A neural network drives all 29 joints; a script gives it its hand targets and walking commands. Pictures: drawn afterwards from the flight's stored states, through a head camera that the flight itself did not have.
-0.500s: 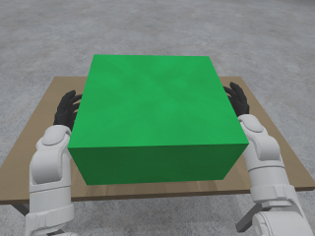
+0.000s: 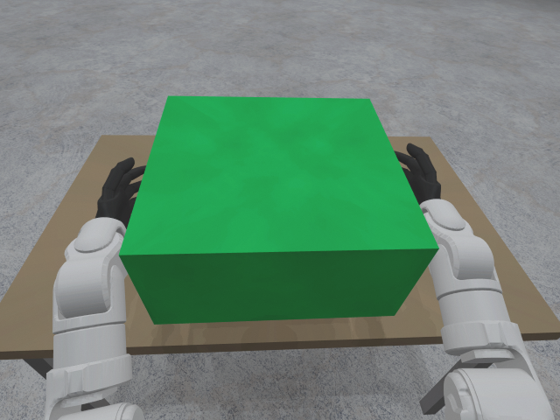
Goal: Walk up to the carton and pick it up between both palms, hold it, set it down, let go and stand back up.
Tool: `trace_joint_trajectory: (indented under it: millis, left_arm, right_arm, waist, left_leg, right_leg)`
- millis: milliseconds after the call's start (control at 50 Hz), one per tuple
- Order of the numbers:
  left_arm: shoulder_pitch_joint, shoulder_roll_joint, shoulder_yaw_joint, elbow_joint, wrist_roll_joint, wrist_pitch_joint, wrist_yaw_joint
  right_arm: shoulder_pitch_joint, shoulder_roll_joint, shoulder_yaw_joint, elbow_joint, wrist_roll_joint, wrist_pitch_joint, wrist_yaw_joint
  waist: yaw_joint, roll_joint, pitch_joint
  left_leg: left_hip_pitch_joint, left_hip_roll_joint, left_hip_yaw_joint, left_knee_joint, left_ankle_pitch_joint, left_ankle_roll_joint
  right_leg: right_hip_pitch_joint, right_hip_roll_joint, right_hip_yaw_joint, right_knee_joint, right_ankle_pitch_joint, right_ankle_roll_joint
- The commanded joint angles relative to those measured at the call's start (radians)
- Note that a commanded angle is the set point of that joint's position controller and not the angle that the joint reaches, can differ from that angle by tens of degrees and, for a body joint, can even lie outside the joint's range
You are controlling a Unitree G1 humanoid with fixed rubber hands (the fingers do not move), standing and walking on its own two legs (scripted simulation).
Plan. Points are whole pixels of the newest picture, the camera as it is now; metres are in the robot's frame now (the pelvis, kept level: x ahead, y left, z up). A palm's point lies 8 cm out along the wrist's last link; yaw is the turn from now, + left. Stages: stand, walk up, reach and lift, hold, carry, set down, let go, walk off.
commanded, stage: hold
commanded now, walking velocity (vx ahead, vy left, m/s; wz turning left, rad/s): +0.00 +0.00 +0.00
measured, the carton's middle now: (274, 198) +0.38 +0.01 +0.15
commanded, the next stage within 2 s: none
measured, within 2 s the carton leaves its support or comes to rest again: neither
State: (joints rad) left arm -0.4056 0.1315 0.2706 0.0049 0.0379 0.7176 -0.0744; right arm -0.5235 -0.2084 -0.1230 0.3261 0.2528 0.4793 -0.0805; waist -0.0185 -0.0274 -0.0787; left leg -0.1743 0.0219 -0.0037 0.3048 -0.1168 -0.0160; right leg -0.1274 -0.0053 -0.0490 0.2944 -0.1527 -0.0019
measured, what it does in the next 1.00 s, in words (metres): stands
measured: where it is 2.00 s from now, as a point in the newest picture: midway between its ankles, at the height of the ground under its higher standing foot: outside the picture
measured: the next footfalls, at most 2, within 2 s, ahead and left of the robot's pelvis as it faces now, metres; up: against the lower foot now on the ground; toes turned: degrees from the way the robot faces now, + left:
none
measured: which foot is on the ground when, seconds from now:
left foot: down 0.00-1.00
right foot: down 0.00-1.00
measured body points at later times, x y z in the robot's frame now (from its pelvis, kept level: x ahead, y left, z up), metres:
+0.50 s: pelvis +0.00 +0.00 +0.00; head -0.03 +0.02 +0.45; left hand +0.35 +0.21 +0.16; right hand +0.37 -0.20 +0.16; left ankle +0.03 +0.13 -0.75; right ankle +0.00 -0.11 -0.75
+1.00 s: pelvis +0.00 +0.00 +0.00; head -0.03 +0.02 +0.45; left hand +0.35 +0.21 +0.16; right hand +0.37 -0.20 +0.17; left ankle +0.03 +0.13 -0.75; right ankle +0.00 -0.11 -0.75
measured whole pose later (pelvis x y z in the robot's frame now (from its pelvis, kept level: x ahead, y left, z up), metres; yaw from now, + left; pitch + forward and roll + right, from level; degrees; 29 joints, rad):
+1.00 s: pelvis +0.00 +0.00 +0.00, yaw +0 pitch -1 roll +0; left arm -0.41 0.13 0.27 0.01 0.05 0.73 -0.07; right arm -0.54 -0.21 -0.12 0.35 0.26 0.48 -0.07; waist -0.03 -0.03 -0.08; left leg -0.17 0.02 0.00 0.30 -0.12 -0.02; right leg -0.12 0.00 -0.05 0.29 -0.15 0.00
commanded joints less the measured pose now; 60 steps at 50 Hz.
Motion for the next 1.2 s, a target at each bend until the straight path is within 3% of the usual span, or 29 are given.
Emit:
trace_joint_trajectory:
  millis: [0,40,100,160,180,240,300,320,360,380,420,540,580,620,660,680,700,740,760,800,820,840,900,940,1000,1060,1080,1160,1180]
  left_arm:
    - [-0.778,-0.382,-0.456,-0.26,-0.111,-0.102,-0.094]
    - [-0.803,-0.371,-0.45,-0.264,-0.12,-0.109,-0.09]
    - [-0.733,-0.41,-0.486,-0.294,-0.131,-0.092,-0.098]
    - [-0.744,-0.364,-0.425,-0.206,-0.098,-0.086,-0.101]
    - [-0.733,-0.392,-0.445,-0.294,-0.122,-0.096,-0.102]
    - [-0.783,-0.401,-0.464,-0.284,-0.104,-0.096,-0.093]
    - [-0.782,-0.402,-0.446,-0.223,-0.094,-0.093,-0.095]
    - [-0.711,-0.411,-0.464,-0.292,-0.116,-0.095,-0.091]
    - [-0.725,-0.4,-0.487,-0.323,-0.124,-0.099,-0.075]
    - [-0.711,-0.379,-0.454,-0.28,-0.119,-0.095,-0.076]
    - [-0.756,-0.377,-0.471,-0.307,-0.12,-0.102,-0.082]
    - [-0.681,-0.378,-0.458,-0.271,-0.109,-0.085,-0.095]
    - [-0.748,-0.374,-0.468,-0.377,-0.122,-0.106,-0.092]
    - [-0.752,-0.388,-0.465,-0.3,-0.11,-0.094,-0.089]
    - [-0.713,-0.389,-0.491,-0.318,-0.128,-0.089,-0.088]
    - [-0.738,-0.371,-0.469,-0.287,-0.131,-0.093,-0.092]
    - [-0.775,-0.364,-0.453,-0.272,-0.131,-0.098,-0.091]
    - [-0.669,-0.394,-0.455,-0.287,-0.121,-0.08,-0.097]
    - [-0.769,-0.381,-0.445,-0.282,-0.105,-0.089,-0.103]
    - [-0.733,-0.386,-0.465,-0.315,-0.126,-0.086,-0.109]
    - [-0.766,-0.362,-0.428,-0.245,-0.109,-0.086,-0.108]
    - [-0.794,-0.375,-0.451,-0.307,-0.116,-0.097,-0.102]
    - [-0.8,-0.386,-0.45,-0.26,-0.097,-0.097,-0.101]
    - [-0.745,-0.389,-0.459,-0.283,-0.11,-0.094,-0.099]
    - [-0.725,-0.386,-0.476,-0.303,-0.127,-0.098,-0.092]
    - [-0.715,-0.395,-0.479,-0.324,-0.129,-0.096,-0.091]
    - [-0.789,-0.386,-0.454,-0.282,-0.112,-0.097,-0.097]
    - [-0.75,-0.401,-0.467,-0.316,-0.116,-0.095,-0.088]
    - [-0.733,-0.414,-0.486,-0.277,-0.131,-0.092,-0.089]
  right_arm:
    - [-0.746,0.419,0.362,-0.349,0.113,-0.073,0.161]
    - [-0.743,0.421,0.357,-0.336,0.112,-0.067,0.173]
    - [-0.715,0.427,0.385,-0.376,0.13,-0.066,0.163]
    - [-0.747,0.401,0.351,-0.325,0.109,-0.064,0.17]
    - [-0.679,0.443,0.389,-0.355,0.117,-0.056,0.167]
    - [-0.687,0.416,0.353,-0.271,0.108,-0.063,0.176]
    - [-0.792,0.42,0.346,-0.328,0.101,-0.08,0.185]
    - [-0.731,0.442,0.389,-0.401,0.125,-0.081,0.178]
    - [-0.726,0.425,0.4,-0.418,0.141,-0.086,0.171]
    - [-0.763,0.414,0.403,-0.422,0.143,-0.085,0.174]
    - [-0.696,0.411,0.37,-0.373,0.119,-0.076,0.168]
    - [-0.722,0.427,0.413,-0.433,0.139,-0.075,0.156]
    - [-0.669,0.445,0.416,-0.43,0.132,-0.065,0.155]
    - [-0.749,0.429,0.386,-0.409,0.128,-0.067,0.165]
    - [-0.684,0.412,0.386,-0.402,0.124,-0.054,0.159]
    - [-0.698,0.423,0.398,-0.403,0.124,-0.055,0.162]
    - [-0.754,0.409,0.375,-0.416,0.126,-0.06,0.165]
    - [-0.645,0.41,0.395,-0.383,0.128,-0.045,0.153]
    - [-0.687,0.415,0.377,-0.327,0.116,-0.047,0.161]
    - [-0.693,0.439,0.39,-0.395,0.119,-0.051,0.157]
    - [-0.708,0.416,0.366,-0.338,0.105,-0.044,0.156]
    - [-0.727,0.444,0.386,-0.37,0.126,-0.058,0.165]
    - [-0.745,0.432,0.363,-0.31,0.114,-0.067,0.167]
    - [-0.707,0.429,0.372,-0.35,0.105,-0.065,0.166]
    - [-0.725,0.408,0.396,-0.426,0.129,-0.077,0.163]
    - [-0.679,0.432,0.402,-0.386,0.137,-0.068,0.16]
    - [-0.721,0.415,0.37,-0.325,0.115,-0.062,0.165]
    - [-0.715,0.451,0.404,-0.389,0.149,-0.066,0.172]
    - [-0.722,0.431,0.392,-0.374,0.118,-0.067,0.171]
  waist:
    - [-0.017,0.061,-0.47]
    - [0.0,0.048,-0.44]
    - [-0.025,0.055,-0.461]
    - [-0.011,0.022,-0.386]
    - [-0.002,0.01,-0.409]
    - [-0.026,0.087,-0.418]
    - [0.004,0.052,-0.417]
    - [0.014,0.033,-0.49]
    - [0.003,0.067,-0.528]
    - [0.025,0.034,-0.485]
    - [-0.02,0.068,-0.435]
    - [0.001,0.0,-0.446]
    - [0.001,0.037,-0.467]
    - [0.011,0.057,-0.437]
    - [-0.019,0.057,-0.443]
    - [-0.004,0.007,-0.439]
    - [0.004,0.016,-0.453]
    - [-0.014,0.031,-0.427]
    - [-0.013,0.052,-0.388]
    - [-0.013,0.01,-0.441]
    - [-0.007,0.029,-0.406]
    - [-0.002,0.044,-0.466]
    - [-0.002,0.088,-0.44]
    - [-0.021,0.038,-0.453]
    - [-0.011,0.035,-0.51]
    - [-0.007,0.048,-0.48]
    - [-0.011,0.062,-0.427]
    - [0.012,0.047,-0.454]
    - [-0.012,0.041,-0.424]
  left_leg:
    - [0.215,-0.054,-0.007,-0.004,0.197,-0.014]
    - [0.19,-0.053,-0.002,-0.012,0.134,-0.009]
    - [0.247,-0.062,0.0,0.012,0.243,-0.021]
    - [0.194,-0.054,0.0,-0.014,0.171,-0.004]
    - [0.203,-0.063,0.005,-0.01,0.198,-0.005]
    - [0.232,-0.058,-0.001,-0.006,0.186,-0.035]
    - [0.186,-0.058,0.007,-0.015,0.137,-0.016]
    - [0.222,-0.058,0.005,0.009,0.233,-0.013]
    - [0.257,-0.064,-0.008,0.024,0.299,-0.031]
    - [0.214,-0.061,-0.009,0.016,0.278,-0.011]
    - [0.214,-0.064,-0.007,0.009,0.235,-0.02]
    - [0.197,-0.07,0.001,0.012,0.241,-0.001]
    - [0.201,-0.076,0.007,0.011,0.238,-0.011]
    - [0.194,-0.067,0.002,0.0,0.188,-0.01]
    - [0.224,-0.06,-0.003,0.002,0.204,-0.021]
    - [0.209,-0.058,0.001,0.007,0.216,-0.007]
    - [0.183,-0.061,0.001,0.0,0.173,-0.006]
    - [0.209,-0.066,0.003,0.002,0.236,-0.018]
    - [0.178,-0.069,0.003,-0.012,0.18,-0.014]
    - [0.204,-0.066,0.009,-0.001,0.198,-0.004]
    - [0.161,-0.069,0.009,-0.017,0.124,-0.003]
    - [0.192,-0.065,0.003,-0.006,0.185,-0.004]
    - [0.222,-0.062,0.005,-0.007,0.202,-0.023]
    - [0.212,-0.062,0.002,-0.005,0.198,-0.021]
    - [0.234,-0.06,-0.01,0.014,0.28,-0.023]
    - [0.262,-0.058,-0.009,0.021,0.323,-0.034]
    - [0.237,-0.058,-0.002,0.0,0.247,-0.032]
    - [0.189,-0.066,0.0,0.003,0.223,-0.007]
    - [0.216,-0.059,0.001,0.001,0.219,-0.018]
  right_leg:
    - [0.056,0.046,0.001,-0.021,0.239,0.012]
    - [0.042,0.044,0.005,-0.025,0.189,0.017]
    - [0.077,0.047,0.003,-0.021,0.303,0.023]
    - [0.058,0.049,0.002,-0.038,0.214,0.013]
    - [0.075,0.043,0.004,-0.031,0.253,0.019]
    - [0.037,0.045,-0.002,-0.017,0.227,0.013]
    - [0.051,0.048,-0.002,-0.029,0.157,0.012]
    - [0.107,0.057,0.006,-0.015,0.267,0.012]
    - [0.088,0.055,0.0,-0.005,0.315,0.022]
    - [0.088,0.055,0.008,-0.013,0.3,0.025]
    - [0.058,0.045,0.015,-0.022,0.292,0.022]
    - [0.121,0.042,0.02,-0.017,0.372,0.029]
    - [0.121,0.042,0.021,-0.012,0.345,0.026]
    - [0.06,0.041,0.011,-0.021,0.244,0.024]
    - [0.07,0.045,0.008,-0.017,0.289,0.02]
    - [0.068,0.047,0.018,-0.023,0.301,0.021]
    - [0.064,0.049,0.009,-0.018,0.245,0.023]
    - [0.105,0.043,0.011,-0.015,0.341,0.024]
    - [0.074,0.035,0.015,-0.025,0.269,0.024]
    - [0.105,0.043,0.014,-0.022,0.309,0.027]
    - [0.085,0.034,0.017,-0.025,0.241,0.028]
    - [0.093,0.038,0.012,-0.015,0.277,0.024]
    - [0.062,0.044,0.005,-0.023,0.249,0.011]
    - [0.098,0.047,0.007,-0.018,0.274,0.019]
    - [0.108,0.055,0.002,-0.005,0.347,0.022]
    - [0.09,0.059,-0.001,-0.012,0.33,0.016]
    - [0.046,0.054,-0.005,-0.029,0.238,0.014]
    - [0.098,0.05,0.013,-0.014,0.276,0.024]
    - [0.071,0.051,0.006,-0.02,0.282,0.015]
